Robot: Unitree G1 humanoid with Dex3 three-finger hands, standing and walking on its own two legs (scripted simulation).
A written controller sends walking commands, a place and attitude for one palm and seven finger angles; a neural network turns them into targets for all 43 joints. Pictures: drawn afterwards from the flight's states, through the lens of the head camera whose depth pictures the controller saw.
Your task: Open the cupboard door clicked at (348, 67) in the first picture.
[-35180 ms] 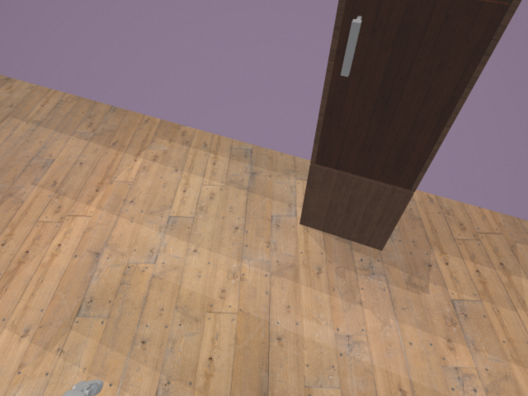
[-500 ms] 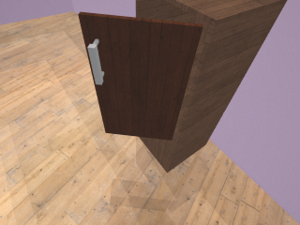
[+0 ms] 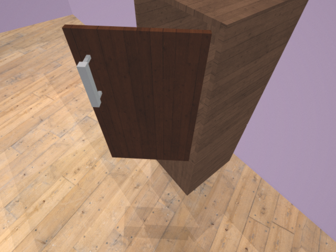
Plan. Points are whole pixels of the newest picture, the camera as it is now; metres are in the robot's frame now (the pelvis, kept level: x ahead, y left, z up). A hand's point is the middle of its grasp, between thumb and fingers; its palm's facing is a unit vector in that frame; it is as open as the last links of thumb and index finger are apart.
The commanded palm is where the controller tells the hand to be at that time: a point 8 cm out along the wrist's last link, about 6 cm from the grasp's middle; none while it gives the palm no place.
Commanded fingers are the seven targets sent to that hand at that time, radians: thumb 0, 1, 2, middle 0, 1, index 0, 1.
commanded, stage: come to a stop and stand still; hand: left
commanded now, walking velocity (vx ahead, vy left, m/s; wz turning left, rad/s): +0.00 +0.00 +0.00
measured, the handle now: (92, 81) +0.52 +0.24 +0.11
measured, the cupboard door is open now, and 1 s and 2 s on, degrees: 49 49 49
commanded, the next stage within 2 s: look again from close up in 0.82 s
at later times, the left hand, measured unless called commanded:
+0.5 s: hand out of the picture -0.03 +0.14 -0.17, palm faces +0.04 -0.98 -0.18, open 7.4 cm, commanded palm none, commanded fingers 0.00 0.90 0.90 -0.20 -0.30 -0.20 -0.30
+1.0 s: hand out of the picture -0.05 +0.13 -0.17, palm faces +0.03 -0.98 -0.17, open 7.4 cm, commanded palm none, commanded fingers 0.00 0.90 0.90 -0.20 -0.30 -0.20 -0.30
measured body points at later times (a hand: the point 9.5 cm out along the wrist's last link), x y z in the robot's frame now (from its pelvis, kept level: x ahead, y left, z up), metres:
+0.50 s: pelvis -0.02 -0.03 +0.00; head -0.01 -0.02 +0.45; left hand -0.03 +0.20 -0.16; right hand -0.01 -0.25 -0.15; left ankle -0.08 +0.09 -0.74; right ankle +0.00 -0.10 -0.74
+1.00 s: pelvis -0.04 -0.03 +0.00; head -0.02 -0.03 +0.45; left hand -0.05 +0.19 -0.16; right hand -0.07 -0.24 -0.16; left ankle -0.08 +0.09 -0.74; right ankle +0.00 -0.10 -0.74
